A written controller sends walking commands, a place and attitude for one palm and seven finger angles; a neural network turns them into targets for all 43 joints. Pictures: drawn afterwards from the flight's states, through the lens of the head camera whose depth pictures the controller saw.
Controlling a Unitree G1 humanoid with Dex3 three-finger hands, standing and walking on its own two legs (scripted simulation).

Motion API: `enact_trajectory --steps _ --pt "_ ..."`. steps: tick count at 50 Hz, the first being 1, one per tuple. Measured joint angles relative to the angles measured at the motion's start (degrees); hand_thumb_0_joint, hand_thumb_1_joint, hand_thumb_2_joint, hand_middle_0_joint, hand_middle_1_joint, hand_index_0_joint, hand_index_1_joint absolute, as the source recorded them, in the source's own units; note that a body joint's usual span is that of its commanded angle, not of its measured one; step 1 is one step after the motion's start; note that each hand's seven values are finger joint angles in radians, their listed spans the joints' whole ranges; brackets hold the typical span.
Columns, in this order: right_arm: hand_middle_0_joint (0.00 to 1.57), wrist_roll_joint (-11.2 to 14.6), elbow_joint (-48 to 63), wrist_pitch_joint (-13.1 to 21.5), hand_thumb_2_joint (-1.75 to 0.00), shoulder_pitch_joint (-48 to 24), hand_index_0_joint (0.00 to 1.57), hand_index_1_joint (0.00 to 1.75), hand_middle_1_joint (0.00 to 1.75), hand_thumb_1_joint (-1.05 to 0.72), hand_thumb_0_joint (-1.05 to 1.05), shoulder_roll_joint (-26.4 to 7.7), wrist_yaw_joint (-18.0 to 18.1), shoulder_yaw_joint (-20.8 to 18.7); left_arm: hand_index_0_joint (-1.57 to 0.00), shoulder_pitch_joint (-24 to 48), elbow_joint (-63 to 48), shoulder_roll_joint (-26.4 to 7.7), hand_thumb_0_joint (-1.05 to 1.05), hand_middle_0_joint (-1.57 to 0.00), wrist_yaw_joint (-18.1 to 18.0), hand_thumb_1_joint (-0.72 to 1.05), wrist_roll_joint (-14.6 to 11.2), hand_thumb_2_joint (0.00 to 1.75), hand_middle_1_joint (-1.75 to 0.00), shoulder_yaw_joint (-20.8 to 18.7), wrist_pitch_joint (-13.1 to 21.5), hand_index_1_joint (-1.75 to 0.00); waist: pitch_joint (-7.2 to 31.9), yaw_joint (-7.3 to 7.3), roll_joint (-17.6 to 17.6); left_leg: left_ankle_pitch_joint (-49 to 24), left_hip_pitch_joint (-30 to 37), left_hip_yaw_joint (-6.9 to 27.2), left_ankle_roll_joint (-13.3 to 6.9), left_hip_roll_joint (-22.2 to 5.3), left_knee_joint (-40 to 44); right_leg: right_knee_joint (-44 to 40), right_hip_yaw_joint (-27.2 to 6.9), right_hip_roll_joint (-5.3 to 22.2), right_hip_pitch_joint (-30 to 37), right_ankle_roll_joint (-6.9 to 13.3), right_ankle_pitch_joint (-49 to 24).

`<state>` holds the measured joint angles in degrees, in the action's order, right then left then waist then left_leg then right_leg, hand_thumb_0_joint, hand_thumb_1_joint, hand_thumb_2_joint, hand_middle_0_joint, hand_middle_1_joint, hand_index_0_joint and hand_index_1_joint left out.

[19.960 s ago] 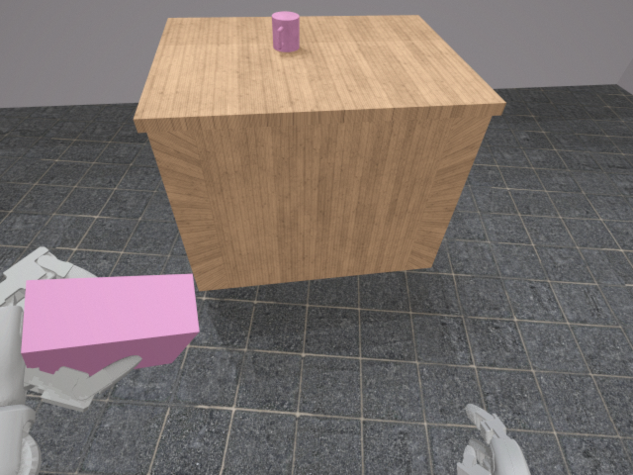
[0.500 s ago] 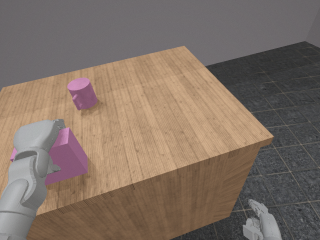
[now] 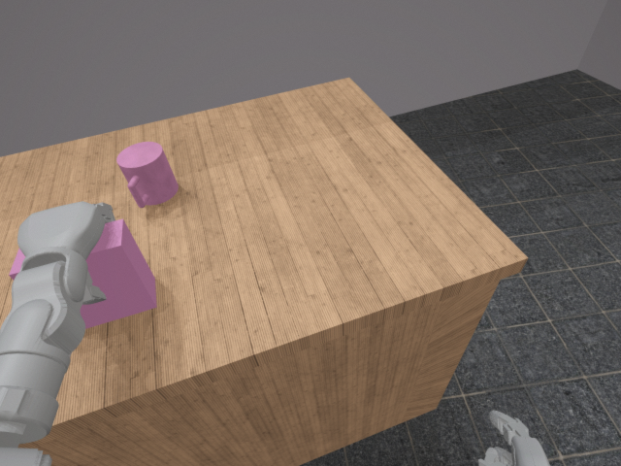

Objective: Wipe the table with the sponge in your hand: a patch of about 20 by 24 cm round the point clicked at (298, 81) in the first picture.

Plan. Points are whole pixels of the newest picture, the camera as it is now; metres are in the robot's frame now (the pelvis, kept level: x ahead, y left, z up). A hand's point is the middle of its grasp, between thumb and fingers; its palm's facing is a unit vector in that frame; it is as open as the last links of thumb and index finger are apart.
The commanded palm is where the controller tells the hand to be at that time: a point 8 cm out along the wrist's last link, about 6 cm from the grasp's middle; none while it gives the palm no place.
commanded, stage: wipe forward along the first lane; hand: left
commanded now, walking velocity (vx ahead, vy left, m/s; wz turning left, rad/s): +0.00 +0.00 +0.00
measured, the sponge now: (100, 288) +0.31 +0.34 +0.06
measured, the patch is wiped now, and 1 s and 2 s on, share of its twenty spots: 0.25 0.45 0.50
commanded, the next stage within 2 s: slide across to the middle lane in 0.54 s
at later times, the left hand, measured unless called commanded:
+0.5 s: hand (85, 231) +0.37 +0.37 +0.11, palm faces -0.10 +0.00 -0.99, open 9.8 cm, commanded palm +0.36 +0.36 +0.14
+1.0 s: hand (114, 215) +0.40 +0.34 +0.11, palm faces -0.02 -0.01 -1.00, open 9.8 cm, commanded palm +0.38 +0.33 +0.17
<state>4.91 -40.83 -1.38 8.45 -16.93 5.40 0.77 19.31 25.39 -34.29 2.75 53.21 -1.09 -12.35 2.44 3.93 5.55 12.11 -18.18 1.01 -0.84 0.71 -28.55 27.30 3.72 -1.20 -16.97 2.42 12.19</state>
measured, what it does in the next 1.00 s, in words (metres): stands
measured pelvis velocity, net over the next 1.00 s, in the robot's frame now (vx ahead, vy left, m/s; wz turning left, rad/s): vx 0.03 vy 0.02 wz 0.00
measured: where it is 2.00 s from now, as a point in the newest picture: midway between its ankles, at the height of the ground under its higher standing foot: outside the picture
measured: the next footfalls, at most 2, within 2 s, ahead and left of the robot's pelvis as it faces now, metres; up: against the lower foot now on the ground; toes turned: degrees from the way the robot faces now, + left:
none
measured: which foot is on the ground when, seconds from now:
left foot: down 0.00-1.00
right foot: down 0.00-1.00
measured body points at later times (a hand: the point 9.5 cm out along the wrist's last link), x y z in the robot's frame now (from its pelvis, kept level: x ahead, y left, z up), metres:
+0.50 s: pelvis +0.01 +0.01 +0.00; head +0.03 -0.01 +0.45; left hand +0.37 +0.37 +0.17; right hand +0.14 -0.26 -0.13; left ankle +0.03 +0.11 -0.74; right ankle +0.02 -0.09 -0.74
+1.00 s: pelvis +0.03 +0.02 +0.00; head +0.05 +0.00 +0.45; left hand +0.40 +0.34 +0.17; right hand +0.19 -0.22 -0.12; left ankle +0.03 +0.11 -0.74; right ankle +0.02 -0.09 -0.74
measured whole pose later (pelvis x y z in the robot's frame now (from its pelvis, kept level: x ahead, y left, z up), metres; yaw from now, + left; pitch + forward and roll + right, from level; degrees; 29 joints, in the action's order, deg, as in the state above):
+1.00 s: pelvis +0.03 +0.02 +0.00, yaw +0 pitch +5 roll -1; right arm 5.2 -41.1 -2.6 9.1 -15.4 4.2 0.9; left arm 31.1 33.9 -32.3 -0.2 54.7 3.0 -13.0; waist 3.3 2.7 3.9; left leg 12.7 -18.6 0.6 -2.5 2.1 -26.5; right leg 24.0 3.1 0.1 -16.8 0.7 12.1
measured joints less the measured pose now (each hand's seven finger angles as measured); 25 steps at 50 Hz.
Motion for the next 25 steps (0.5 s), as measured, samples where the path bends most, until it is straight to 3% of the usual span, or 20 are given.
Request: enact_trajectory --steps 15,25 --pt "0.20 0.15 -0.06 -0.87 -0.90 2.24 0.21 0.30 0.30 -0.91 0.01 -0.09 0.07 -0.07 -0.77 7.83 11.11 -3.25 0.01 -0.77 0.24 -0.50 1.44 1.07 -1.36 -1.65 3.96 -1.36 0.31 -1.77 -0.87 0.34 -2.48 -0.36 -0.31 -0.16 -0.54 -0.34 -0.40 -0.18 -2.21 -0.29 -0.30" --pt "0.20 0.20 -0.49 -1.72 -0.90 3.66 0.20 0.30 0.30 -0.91 0.01 -0.65 -0.33 -0.85 -0.77 9.95 14.01 -3.88 0.01 -0.77 -0.31 -0.50 1.87 1.07 -1.36 -2.17 5.77 -1.36 0.94 -1.91 -1.00 0.69 -3.54 -0.70 -0.88 0.12 -0.53 -0.87 -0.77 0.07 -3.08 -0.83 -0.31"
